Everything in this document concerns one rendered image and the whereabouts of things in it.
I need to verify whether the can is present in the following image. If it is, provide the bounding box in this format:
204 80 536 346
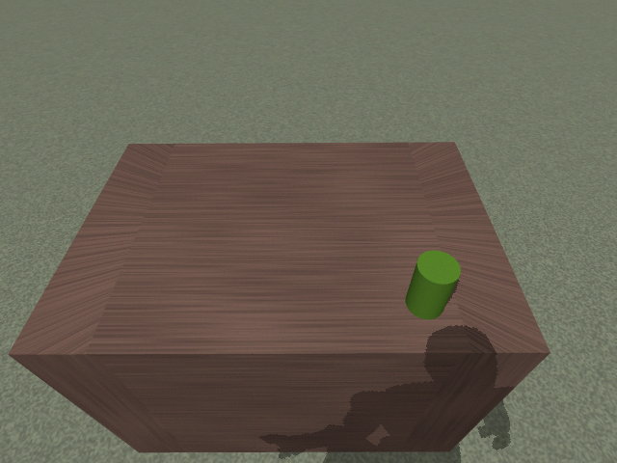
406 250 461 319

